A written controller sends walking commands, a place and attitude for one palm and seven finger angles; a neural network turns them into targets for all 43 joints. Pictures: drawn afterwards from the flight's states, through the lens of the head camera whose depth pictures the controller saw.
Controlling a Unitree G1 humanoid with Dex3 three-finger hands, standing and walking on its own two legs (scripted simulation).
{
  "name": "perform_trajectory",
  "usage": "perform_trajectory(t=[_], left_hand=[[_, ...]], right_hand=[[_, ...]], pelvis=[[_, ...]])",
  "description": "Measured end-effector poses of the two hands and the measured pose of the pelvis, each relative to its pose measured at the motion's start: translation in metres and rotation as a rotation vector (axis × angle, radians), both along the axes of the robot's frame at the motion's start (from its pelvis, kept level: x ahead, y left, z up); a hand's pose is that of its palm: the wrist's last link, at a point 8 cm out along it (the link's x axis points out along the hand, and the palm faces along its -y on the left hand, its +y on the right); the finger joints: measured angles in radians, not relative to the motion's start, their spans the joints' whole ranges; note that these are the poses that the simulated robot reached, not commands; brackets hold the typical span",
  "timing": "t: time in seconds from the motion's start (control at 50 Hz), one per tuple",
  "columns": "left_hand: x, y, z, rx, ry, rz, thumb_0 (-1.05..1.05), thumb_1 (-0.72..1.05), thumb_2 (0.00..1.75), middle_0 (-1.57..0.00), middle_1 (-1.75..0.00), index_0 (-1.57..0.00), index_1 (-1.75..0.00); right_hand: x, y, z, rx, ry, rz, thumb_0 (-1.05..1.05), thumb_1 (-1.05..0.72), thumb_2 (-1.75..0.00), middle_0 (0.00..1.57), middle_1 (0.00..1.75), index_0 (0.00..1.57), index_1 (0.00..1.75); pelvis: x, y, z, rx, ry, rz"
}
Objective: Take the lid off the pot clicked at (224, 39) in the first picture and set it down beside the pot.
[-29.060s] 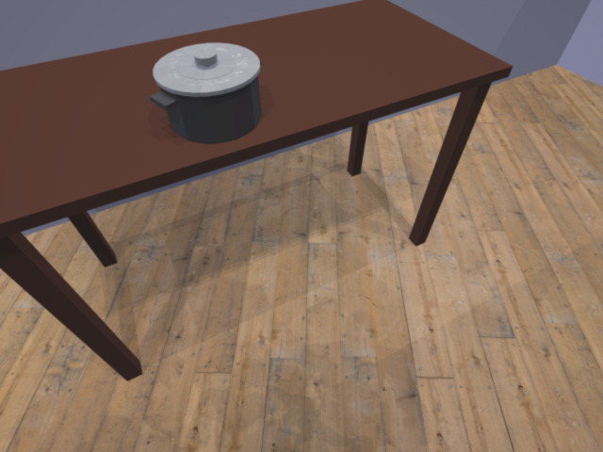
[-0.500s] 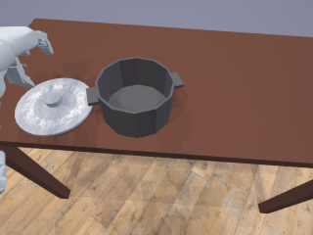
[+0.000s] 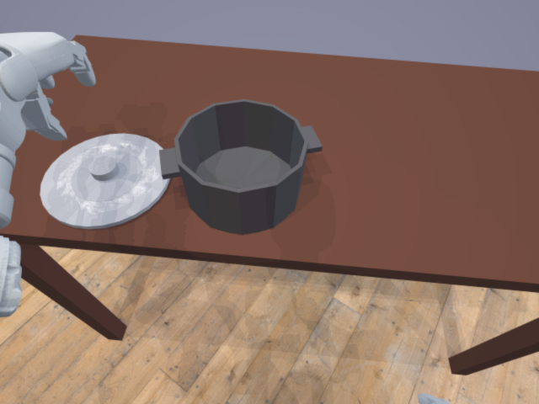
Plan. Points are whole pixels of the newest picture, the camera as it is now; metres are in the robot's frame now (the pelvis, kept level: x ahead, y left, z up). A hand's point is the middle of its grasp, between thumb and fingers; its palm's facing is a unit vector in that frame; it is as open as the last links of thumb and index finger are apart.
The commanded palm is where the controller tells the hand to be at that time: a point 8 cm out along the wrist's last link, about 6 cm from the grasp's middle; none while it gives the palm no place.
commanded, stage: draw the hand back to the body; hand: left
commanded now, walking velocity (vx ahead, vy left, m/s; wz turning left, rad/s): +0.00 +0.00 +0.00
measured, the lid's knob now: (104, 168) +0.47 +0.29 +0.05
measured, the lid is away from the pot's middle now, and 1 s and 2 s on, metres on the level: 0.24 0.24 0.24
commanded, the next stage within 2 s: none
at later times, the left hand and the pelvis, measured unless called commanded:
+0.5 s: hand (64, 127) +0.39 +0.25 +0.21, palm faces -0.01 -0.43 -0.90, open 11.1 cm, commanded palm +0.36 +0.28 +0.27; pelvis -0.01 -0.01 +0.01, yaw +1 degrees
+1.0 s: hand (83, 113) +0.36 +0.20 +0.26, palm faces +0.47 -0.85 -0.25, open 9.7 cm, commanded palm +0.30 +0.24 +0.26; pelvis +0.03 -0.08 +0.01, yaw -2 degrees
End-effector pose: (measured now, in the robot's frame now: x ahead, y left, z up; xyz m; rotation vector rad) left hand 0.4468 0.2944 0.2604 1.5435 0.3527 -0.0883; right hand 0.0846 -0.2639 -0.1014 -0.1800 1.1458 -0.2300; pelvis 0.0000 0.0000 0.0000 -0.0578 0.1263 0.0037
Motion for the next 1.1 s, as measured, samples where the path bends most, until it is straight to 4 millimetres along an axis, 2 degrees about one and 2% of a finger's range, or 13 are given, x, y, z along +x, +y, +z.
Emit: perform_trajectory(t=[0.1,0.18,0.24,0.32,0.44,0.54,0.6,0.64,0.68,0.76,0.84,0.94,1.1], left_hand=[[-0.005,-0.012,0.007,0.02,-0.059,-0.072,0.0,-0.08,0.79,-0.43,-0.74,-0.43,-0.74],[-0.011,-0.005,0.003,-0.019,-0.056,-0.044,0.0,-0.08,0.79,-0.43,-0.74,-0.42,-0.74],[-0.02,-0.005,-0.004,0.017,-0.031,-0.029,0.0,-0.08,0.79,-0.43,-0.74,-0.42,-0.74],[-0.038,-0.017,-0.002,0.028,-0.073,-0.101,0.0,-0.08,0.79,-0.43,-0.74,-0.43,-0.74],[-0.057,0.001,-0.008,0.004,-0.043,-0.014,0.0,-0.08,0.79,-0.43,-0.74,-0.43,-0.74],[-0.085,-0.032,0.0,-0.692,-0.496,-0.184,0.0,-0.08,0.79,-0.43,-0.74,-0.43,-0.74],[-0.091,-0.031,-0.009,-0.962,-0.682,-0.124,0.0,-0.08,0.79,-0.43,-0.74,-0.43,-0.74],[-0.092,-0.03,-0.012,-1.066,-0.77,-0.071,0.0,-0.07,0.79,-0.43,-0.74,-0.43,-0.74],[-0.096,-0.036,-0.004,-1.127,-0.859,-0.074,0.0,-0.06,0.8,-0.42,-0.73,-0.42,-0.73],[-0.104,-0.044,0.012,-1.149,-0.978,-0.108,0.0,0.0,0.8,-0.41,-0.7,-0.4,-0.7],[-0.104,-0.04,0.004,-1.133,-0.963,-0.017,0.0,0.08,0.81,-0.39,-0.67,-0.38,-0.67],[-0.122,-0.054,0.0,-1.106,-0.971,-0.009,0.0,0.19,0.83,-0.36,-0.61,-0.36,-0.62],[-0.14,-0.061,0.0,-1.082,-1.003,0.037,0.0,0.38,0.85,-0.32,-0.53,-0.31,-0.53]], right_hand=[[-0.001,-0.001,0.001,-0.002,-0.01,0.004,0.0,-0.9,-0.9,0.2,0.3,0.2,0.3],[0.002,-0.001,0.001,0.016,-0.03,-0.003,0.0,-0.9,-0.9,0.2,0.3,0.2,0.3],[0.007,0.0,0.002,0.032,-0.039,0.006,0.0,-0.91,-0.9,0.2,0.3,0.2,0.3],[0.019,0.002,0.002,0.037,-0.066,0.044,0.0,-0.91,-0.9,0.2,0.3,0.2,0.3],[0.039,0.005,0.007,0.054,-0.117,0.079,0.0,-0.91,-0.9,0.2,0.3,0.2,0.3],[0.054,0.016,0.017,0.045,-0.219,0.169,0.01,-0.91,-0.9,0.2,0.3,0.2,0.3],[0.059,0.016,0.023,0.036,-0.255,0.169,0.0,-0.9,-0.9,0.2,0.3,0.2,0.3],[0.06,0.012,0.029,0.025,-0.282,0.16,0.01,-0.9,-0.9,0.2,0.3,0.2,0.3],[0.061,0.005,0.034,0.01,-0.314,0.161,0.01,-0.9,-0.9,0.21,0.3,0.2,0.3],[0.064,-0.014,0.033,-0.001,-0.348,0.139,0.01,-0.9,-0.9,0.21,0.3,0.2,0.3],[0.061,-0.038,0.024,-0.004,-0.309,0.095,0.0,-0.9,-0.9,0.21,0.3,0.2,0.3],[0.062,-0.063,0.017,-0.015,-0.28,0.075,0.01,-0.9,-0.9,0.2,0.3,0.2,0.3],[0.084,-0.083,0.017,-0.014,-0.309,0.078,0.01,-0.9,-0.9,0.2,0.3,0.2,0.3]], pelvis=[[0.0,0.0,0.001,0.001,-0.004,0.006],[0.0,-0.002,0.001,0.005,-0.012,-0.005],[0.0,-0.003,0.001,0.006,-0.02,-0.002],[-0.002,-0.004,0.002,0.005,-0.03,0.009],[-0.007,-0.01,0.002,0.009,-0.048,0.013],[-0.008,-0.016,0.008,0.022,-0.112,0.014],[-0.005,-0.026,0.007,0.028,-0.139,-0.003],[-0.002,-0.033,0.008,0.028,-0.151,-0.01],[0.001,-0.038,0.009,0.03,-0.159,-0.014],[0.009,-0.046,0.009,0.031,-0.162,-0.035],[0.017,-0.056,0.009,0.033,-0.153,-0.041],[0.027,-0.068,0.009,0.04,-0.154,-0.045],[0.035,-0.087,0.009,0.045,-0.165,-0.037]])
